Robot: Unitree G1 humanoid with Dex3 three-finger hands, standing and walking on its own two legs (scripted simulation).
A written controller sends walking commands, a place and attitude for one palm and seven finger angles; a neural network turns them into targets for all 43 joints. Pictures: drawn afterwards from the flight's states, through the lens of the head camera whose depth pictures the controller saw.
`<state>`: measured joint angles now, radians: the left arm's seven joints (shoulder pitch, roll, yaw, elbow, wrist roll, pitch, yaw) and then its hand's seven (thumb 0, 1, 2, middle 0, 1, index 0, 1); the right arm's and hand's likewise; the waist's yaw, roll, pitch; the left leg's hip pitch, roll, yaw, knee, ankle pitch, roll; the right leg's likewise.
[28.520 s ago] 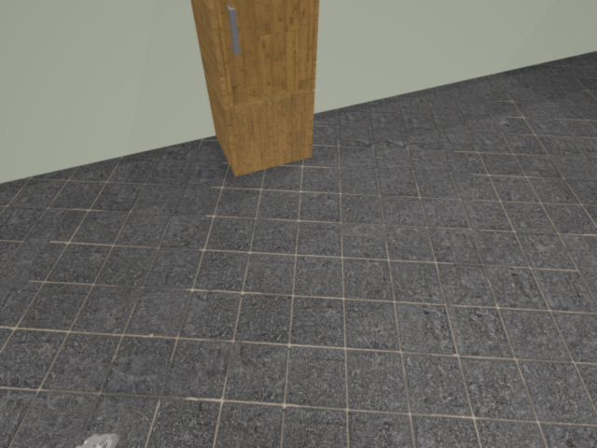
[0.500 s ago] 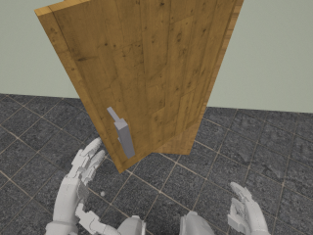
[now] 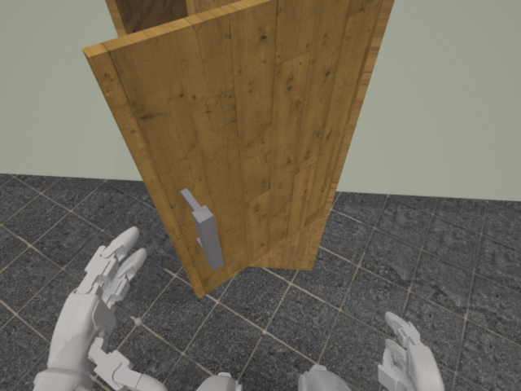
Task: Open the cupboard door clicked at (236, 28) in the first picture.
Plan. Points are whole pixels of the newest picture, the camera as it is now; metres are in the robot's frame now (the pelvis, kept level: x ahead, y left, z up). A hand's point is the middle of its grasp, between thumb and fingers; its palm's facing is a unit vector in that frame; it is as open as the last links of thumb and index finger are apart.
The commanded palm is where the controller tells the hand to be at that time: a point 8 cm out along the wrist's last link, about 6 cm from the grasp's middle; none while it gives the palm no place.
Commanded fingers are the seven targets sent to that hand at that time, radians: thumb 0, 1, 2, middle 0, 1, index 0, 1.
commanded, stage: draw the hand back to the body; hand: left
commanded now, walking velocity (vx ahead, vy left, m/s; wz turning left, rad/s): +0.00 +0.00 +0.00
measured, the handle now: (202, 231) +0.35 +0.12 +0.04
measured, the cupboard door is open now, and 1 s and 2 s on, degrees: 41 41 41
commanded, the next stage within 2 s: step back with the hand held close in 1.34 s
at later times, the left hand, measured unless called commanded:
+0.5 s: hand (57, 294) +0.21 +0.23 +0.14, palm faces +0.23 -0.89 -0.38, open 14.5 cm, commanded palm +0.17 +0.28 +0.18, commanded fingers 0.00 0.13 0.57 -0.17 -0.30 -0.17 -0.30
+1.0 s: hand out of the picture +0.23 +0.28 +0.25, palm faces +0.44 -0.79 -0.43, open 8.7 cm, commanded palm +0.18 +0.32 +0.26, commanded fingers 0.00 0.90 0.90 -0.20 -0.30 -0.20 -0.30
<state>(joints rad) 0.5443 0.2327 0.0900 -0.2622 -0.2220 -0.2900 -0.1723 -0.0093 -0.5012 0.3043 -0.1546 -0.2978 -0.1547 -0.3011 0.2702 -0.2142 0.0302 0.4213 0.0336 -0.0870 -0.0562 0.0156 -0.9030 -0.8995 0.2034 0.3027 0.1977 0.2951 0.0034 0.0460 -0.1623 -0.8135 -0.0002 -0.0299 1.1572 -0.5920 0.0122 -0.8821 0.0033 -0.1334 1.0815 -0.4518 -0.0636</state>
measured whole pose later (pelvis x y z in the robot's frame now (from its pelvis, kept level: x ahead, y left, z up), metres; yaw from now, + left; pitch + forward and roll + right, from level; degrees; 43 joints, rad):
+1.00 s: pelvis +0.04 +0.02 +0.09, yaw -2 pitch -3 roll -1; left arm 0.48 0.36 0.34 -0.41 -0.05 -0.08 0.11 0.01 0.66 0.80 -0.20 -0.30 -0.20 -0.30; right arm 0.21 -0.23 0.04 0.62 0.00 -0.14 -0.06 0.01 -0.90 -0.90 0.20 0.30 0.20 0.30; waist 0.08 0.07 0.00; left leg -0.05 -0.02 0.02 0.43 -0.32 0.04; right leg -0.14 0.02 -0.06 0.40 -0.20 -0.02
